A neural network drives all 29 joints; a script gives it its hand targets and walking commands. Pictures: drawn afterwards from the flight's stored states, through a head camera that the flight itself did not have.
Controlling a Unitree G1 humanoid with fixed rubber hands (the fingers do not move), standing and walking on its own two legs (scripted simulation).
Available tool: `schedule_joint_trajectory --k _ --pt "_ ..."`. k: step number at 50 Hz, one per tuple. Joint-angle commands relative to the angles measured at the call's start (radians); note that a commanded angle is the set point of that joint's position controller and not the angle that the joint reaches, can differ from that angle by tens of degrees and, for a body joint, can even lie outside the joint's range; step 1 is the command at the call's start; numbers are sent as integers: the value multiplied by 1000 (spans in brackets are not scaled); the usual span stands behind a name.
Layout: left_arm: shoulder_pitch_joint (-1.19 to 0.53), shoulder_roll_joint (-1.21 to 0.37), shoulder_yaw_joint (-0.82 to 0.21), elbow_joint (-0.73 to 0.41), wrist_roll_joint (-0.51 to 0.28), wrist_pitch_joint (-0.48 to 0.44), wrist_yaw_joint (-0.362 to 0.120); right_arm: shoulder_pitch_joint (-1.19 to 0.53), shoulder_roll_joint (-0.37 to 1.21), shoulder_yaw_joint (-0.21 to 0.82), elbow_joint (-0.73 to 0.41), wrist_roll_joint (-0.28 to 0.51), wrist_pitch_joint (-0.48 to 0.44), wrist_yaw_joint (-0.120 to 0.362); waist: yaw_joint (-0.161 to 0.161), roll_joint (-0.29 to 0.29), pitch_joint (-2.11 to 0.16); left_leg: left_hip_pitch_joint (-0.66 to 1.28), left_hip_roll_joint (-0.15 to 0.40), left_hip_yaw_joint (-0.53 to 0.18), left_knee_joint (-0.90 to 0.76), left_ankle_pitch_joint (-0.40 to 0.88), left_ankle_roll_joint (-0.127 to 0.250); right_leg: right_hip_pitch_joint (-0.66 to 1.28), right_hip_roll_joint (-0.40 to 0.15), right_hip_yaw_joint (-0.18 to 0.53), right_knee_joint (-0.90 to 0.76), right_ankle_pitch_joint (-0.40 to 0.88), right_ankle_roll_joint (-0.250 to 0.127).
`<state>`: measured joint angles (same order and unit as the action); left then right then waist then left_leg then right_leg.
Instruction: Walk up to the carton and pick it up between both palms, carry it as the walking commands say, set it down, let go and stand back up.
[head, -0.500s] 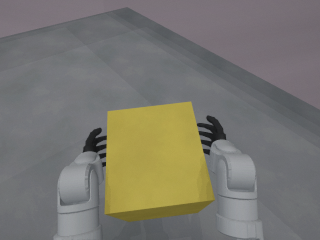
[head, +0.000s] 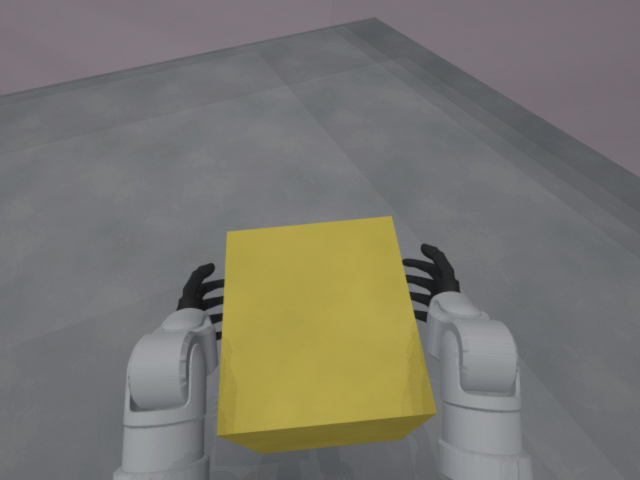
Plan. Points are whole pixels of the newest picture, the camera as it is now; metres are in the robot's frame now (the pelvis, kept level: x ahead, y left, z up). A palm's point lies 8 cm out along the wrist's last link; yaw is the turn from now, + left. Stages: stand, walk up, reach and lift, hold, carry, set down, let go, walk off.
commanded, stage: carry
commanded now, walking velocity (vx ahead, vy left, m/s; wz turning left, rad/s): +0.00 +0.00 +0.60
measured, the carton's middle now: (321, 344) +0.29 -0.01 -0.01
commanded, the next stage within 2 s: none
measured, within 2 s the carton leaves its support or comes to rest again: neither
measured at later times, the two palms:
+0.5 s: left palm out of the picture +0.12 +0.28 +0.05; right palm (288, 349) +0.25 +0.03 +0.07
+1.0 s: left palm out of the picture +0.03 +0.28 +0.11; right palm (268, 390) +0.19 +0.04 +0.12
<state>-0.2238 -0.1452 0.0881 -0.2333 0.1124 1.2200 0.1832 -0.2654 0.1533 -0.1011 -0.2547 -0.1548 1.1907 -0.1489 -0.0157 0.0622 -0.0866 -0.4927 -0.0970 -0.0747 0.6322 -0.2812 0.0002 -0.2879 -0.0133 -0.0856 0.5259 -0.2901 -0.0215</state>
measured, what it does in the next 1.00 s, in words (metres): walks backwards, turning left: left foot, then right foot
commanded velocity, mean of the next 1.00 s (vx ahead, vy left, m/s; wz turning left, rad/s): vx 0.00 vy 0.00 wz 0.40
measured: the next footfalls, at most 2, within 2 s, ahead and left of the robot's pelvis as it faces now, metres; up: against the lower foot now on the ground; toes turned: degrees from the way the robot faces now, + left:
left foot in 0.36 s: -0.04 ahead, +0.17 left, +0.00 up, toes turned +20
right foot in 0.72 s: -0.05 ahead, -0.05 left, +0.00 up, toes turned +39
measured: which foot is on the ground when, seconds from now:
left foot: up 0.00-0.34, down 0.36-0.74, up 0.76-1.00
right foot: down 0.00-0.36, up 0.38-0.70, down 0.72-1.00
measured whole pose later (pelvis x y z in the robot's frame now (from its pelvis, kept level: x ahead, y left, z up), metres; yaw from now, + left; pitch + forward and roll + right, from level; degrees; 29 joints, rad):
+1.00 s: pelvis -0.14 +0.02 +0.01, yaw +31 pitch +2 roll +3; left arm -0.29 -0.16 0.14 -0.21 0.13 1.24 0.20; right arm -0.35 0.18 -0.12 -0.22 -0.15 1.19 -0.18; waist -0.02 0.00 -0.07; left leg -0.36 0.01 0.06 0.67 -0.36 -0.02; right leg -0.33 -0.13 -0.13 0.52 -0.22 0.00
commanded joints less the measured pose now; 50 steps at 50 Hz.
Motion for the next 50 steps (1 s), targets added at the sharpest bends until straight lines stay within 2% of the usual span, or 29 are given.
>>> schedule_joint_trajectory --k 1,2,4,5,8,11,14,16,17,18,19,20,21,23,24,26,30,34,35,36,37,38,39,40,41,43,45,48,50 --pt "-550 -990 -640 -143 -432 -31 -352 -436 1060 730 -13 474 8 314 10 -162 -168 -159 117 40 423 -180 -8 177 -424 263 -206 373 -96" --pt "-582 -988 -650 -174 -440 -32 -352 -446 1067 728 -16 478 5 312 11 -127 -168 -160 128 57 477 -134 -10 195 -383 179 -181 430 -70" --pt "-566 -969 -651 -179 -440 -30 -347 -398 1071 730 28 478 12 306 14 -209 -185 -154 112 107 462 -82 -29 225 -319 50 -132 497 -26" --pt "-536 -954 -626 -144 -429 -24 -349 -404 1059 726 31 474 16 301 18 -237 -174 -143 107 129 436 -71 -32 220 -308 24 -125 509 -19" --pt "-500 -924 -593 -120 -414 -11 -352 -372 1045 716 41 460 28 292 22 -285 -178 -68 74 205 306 -125 -38 224 -314 -17 -85 628 -26" --pt "-516 -919 -594 -119 -416 -7 -355 -371 1051 708 57 458 37 290 25 -344 -186 25 58 240 181 -128 -36 200 -335 -42 -70 527 -24" --pt "-534 -931 -615 -139 -425 -9 -353 -372 1046 696 57 464 38 286 28 -361 -223 82 61 231 25 -97 -25 230 -349 -52 -18 467 -7" --pt "-534 -940 -617 -102 -405 -4 -345 -349 1045 671 109 457 45 294 5 -232 -229 214 79 203 -234 66 -6 191 -327 -99 101 386 49" --pt "-542 -949 -627 -89 -402 -6 -342 -349 1037 666 113 455 44 301 -6 -143 -238 354 131 123 -294 142 -4 47 -316 -97 188 229 84" --pt "-557 -952 -639 -87 -403 -11 -340 -321 1042 645 146 458 39 307 -12 61 -244 519 305 -107 -260 523 48 -192 -270 -84 332 -211 124" --pt "-555 -965 -650 -97 -409 -15 -343 -289 1040 628 165 451 30 313 -3 284 -232 600 488 -330 -134 1159 144 -409 -147 -92 487 -435 183" --pt "-605 -980 -670 -110 -420 -26 -346 -298 1059 636 158 441 17 316 -10 207 -264 590 441 -212 -69 1253 189 -378 -168 12 567 -400 171" --pt "-642 -1004 -693 -152 -441 -32 -343 -319 1069 635 125 437 10 314 -9 174 -276 559 396 -169 -73 1169 172 -390 -144 27 589 -353 167" --pt "-729 -1046 -723 -229 -478 -44 -339 -346 1089 619 71 434 -5 317 0 143 -276 433 322 -89 -125 811 135 -311 -119 45 609 -214 156" --pt "-736 -1050 -721 -244 -491 -47 -340 -355 1084 624 47 434 -9 311 -1 84 -290 418 310 -82 -128 722 137 -292 -105 37 579 -188 151" --pt "-669 -1030 -719 -247 -491 -43 -339 -325 1061 628 9 421 -10 299 -1 55 -313 409 306 -96 -148 546 149 -270 -87 45 505 -167 144" --pt "-547 -1005 -683 -171 -463 -18 -343 -270 1023 633 0 393 3 289 -5 70 -302 340 323 -200 -202 412 166 -180 -49 51 352 -145 112" --pt "-522 -992 -645 -129 -441 -15 -345 -283 1031 650 31 401 14 301 0 89 -291 293 294 -257 -195 436 149 -35 -11 20 82 -107 92" --pt "-522 -1001 -642 -119 -437 -15 -345 -315 1027 653 30 407 15 302 12 73 -296 243 266 -210 -155 399 111 64 -35 5 -55 -20 92" --pt "-521 -998 -637 -119 -431 -16 -346 -322 1039 656 45 412 21 305 17 -10 -305 132 229 -161 -96 274 64 204 -108 64 -146 25 67" --pt "-511 -1002 -638 -87 -430 -16 -345 -313 1039 653 64 410 23 309 15 -203 -271 -37 126 -69 40 99 14 291 -280 269 -214 66 -5" --pt "-518 -997 -614 -79 -418 -23 -349 -392 1048 676 35 430 24 311 21 -394 -243 -144 54 65 240 -216 2 232 -476 423 -236 295 -126" --pt "-558 -993 -615 -99 -428 -22 -355 -433 1065 701 28 450 19 311 19 -293 -230 -145 120 52 395 -296 8 204 -454 349 -196 401 -147" --pt "-599 -1012 -628 -123 -444 -21 -356 -432 1074 701 38 458 16 310 15 -173 -230 -113 131 49 419 -242 8 187 -398 265 -169 433 -120" --pt "-624 -1008 -627 -133 -441 -23 -352 -457 1089 708 29 473 12 309 14 -136 -217 -87 135 69 421 -189 0 176 -344 186 -154 442 -89" --pt "-631 -995 -622 -128 -439 -22 -348 -423 1097 700 73 469 16 309 13 -219 -201 -27 115 113 316 -149 -10 147 -275 69 -137 482 -52" --pt "-595 -966 -591 -91 -419 -10 -348 -409 1082 687 97 459 27 303 15 -259 -204 40 83 164 211 -145 -17 134 -255 52 -132 463 -54" --pt "-579 -958 -583 -70 -410 1 -351 -387 1075 666 131 446 39 301 21 -267 -228 118 66 190 31 -102 -27 155 -258 63 -115 371 -71" --pt "-577 -957 -589 -64 -404 3 -350 -381 1068 656 139 442 44 302 13 -246 -235 216 81 208 -201 71 -34 157 -231 33 -49 386 -38"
